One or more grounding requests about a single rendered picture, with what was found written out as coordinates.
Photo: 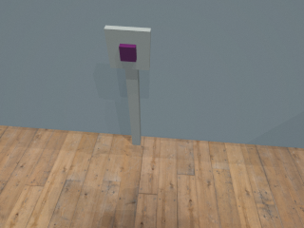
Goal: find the button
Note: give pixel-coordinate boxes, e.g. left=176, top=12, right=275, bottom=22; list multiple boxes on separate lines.
left=119, top=44, right=137, bottom=63

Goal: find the panel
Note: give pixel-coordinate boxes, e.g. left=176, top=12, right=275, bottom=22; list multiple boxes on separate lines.
left=104, top=25, right=151, bottom=145

